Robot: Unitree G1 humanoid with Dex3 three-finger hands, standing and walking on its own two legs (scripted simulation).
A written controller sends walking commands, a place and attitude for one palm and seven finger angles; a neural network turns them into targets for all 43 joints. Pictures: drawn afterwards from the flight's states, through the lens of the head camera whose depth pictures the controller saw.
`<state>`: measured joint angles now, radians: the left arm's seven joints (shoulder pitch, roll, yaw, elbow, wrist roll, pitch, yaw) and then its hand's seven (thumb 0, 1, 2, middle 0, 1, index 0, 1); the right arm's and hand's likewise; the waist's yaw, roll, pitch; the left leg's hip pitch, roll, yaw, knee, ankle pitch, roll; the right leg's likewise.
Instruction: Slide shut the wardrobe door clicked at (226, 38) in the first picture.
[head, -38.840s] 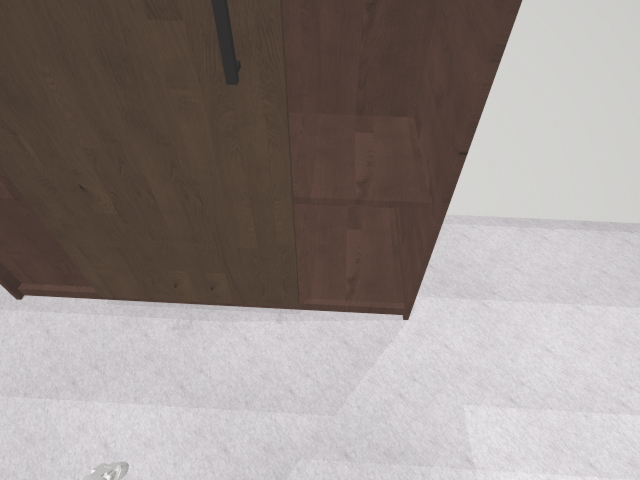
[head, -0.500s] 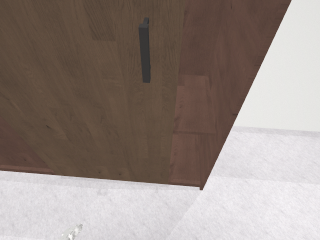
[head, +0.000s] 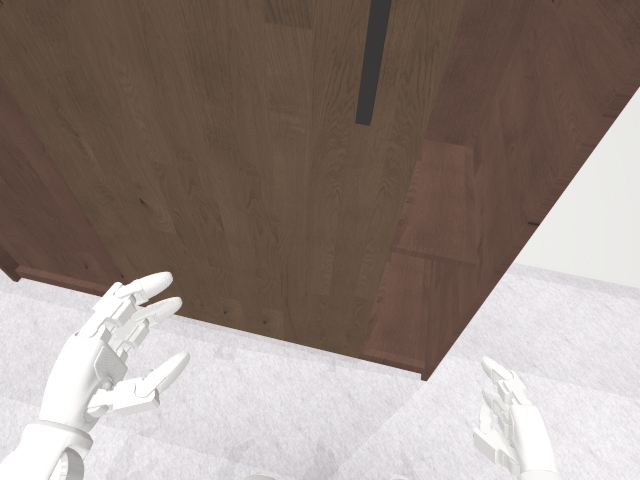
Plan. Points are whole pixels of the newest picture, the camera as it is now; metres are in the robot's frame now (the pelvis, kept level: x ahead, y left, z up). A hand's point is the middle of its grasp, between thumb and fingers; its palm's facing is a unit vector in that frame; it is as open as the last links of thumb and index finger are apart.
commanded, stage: raise the hand with hooked fingers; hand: left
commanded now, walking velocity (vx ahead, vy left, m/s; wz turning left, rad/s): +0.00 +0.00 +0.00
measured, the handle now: (374, 56) +0.54 +0.01 +0.26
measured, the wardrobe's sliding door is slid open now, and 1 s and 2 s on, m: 0.20 0.20 0.20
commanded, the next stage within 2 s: move the hooked fingers beside the handle in 1.52 s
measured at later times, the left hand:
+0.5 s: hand (106, 265) +0.26 +0.24 +0.17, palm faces -0.03 -0.99 -0.11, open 12.5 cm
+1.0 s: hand (62, 140) +0.31 +0.27 +0.27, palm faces +0.00 -0.99 -0.14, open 14.0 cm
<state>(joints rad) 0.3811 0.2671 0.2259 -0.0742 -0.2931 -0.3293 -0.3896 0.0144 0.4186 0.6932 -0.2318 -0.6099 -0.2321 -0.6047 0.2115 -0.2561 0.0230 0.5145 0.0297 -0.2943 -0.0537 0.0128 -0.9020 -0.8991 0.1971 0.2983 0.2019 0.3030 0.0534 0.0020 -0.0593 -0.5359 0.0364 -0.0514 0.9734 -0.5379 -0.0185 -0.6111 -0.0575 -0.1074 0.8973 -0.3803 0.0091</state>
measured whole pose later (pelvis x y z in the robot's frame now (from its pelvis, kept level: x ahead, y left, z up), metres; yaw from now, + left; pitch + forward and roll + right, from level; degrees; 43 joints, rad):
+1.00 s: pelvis +0.03 +0.00 +0.05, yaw -1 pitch -2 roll -1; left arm -0.18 0.52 0.51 0.08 -0.35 0.21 -0.51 -0.01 -0.50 0.30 -0.30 -1.20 -0.30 -1.19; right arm 0.23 -0.27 0.10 0.63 0.07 -0.24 -0.08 0.02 -0.90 -0.90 0.20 0.30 0.20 0.30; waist 0.06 0.08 -0.02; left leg -0.09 0.04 -0.01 0.46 -0.34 -0.02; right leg -0.20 -0.04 -0.08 0.45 -0.22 0.01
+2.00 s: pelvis +0.04 +0.01 +0.05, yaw -2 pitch -1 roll -1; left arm -0.29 0.43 0.41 0.08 -0.30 0.29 -0.42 -0.01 -0.50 0.30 -0.30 -1.20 -0.30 -1.20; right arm 0.20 -0.26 0.09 0.63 0.07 -0.18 -0.08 0.02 -0.90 -0.90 0.20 0.30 0.20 0.30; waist 0.04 0.06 -0.04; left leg -0.07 0.02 0.02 0.41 -0.32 0.00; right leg -0.20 -0.05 -0.06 0.42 -0.20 0.03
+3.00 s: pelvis +0.03 +0.00 +0.05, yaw -3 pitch +1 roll +0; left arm -0.70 0.25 0.19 0.49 -0.18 0.21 -0.13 -0.01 -0.50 0.30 -0.30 -1.20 -0.30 -1.20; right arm 0.24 -0.25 0.05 0.70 0.06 -0.11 -0.09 0.01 -0.90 -0.90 0.20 0.30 0.20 0.30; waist -0.01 0.05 -0.04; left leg -0.13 0.03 0.03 0.42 -0.31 -0.01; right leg -0.27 -0.04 -0.04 0.43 -0.19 0.02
